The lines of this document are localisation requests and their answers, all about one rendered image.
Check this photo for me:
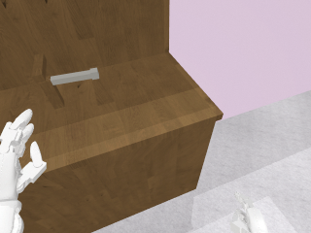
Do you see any left robot hand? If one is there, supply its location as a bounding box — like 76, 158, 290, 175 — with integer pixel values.
0, 109, 47, 200

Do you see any counter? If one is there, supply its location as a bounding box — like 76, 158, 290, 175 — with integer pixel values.
0, 0, 224, 233

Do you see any tap lever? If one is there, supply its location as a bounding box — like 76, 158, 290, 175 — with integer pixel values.
51, 67, 99, 85

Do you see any right robot hand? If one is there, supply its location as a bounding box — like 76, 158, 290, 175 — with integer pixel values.
229, 191, 268, 233

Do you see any left robot forearm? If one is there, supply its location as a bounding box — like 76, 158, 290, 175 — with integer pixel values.
0, 199, 24, 233

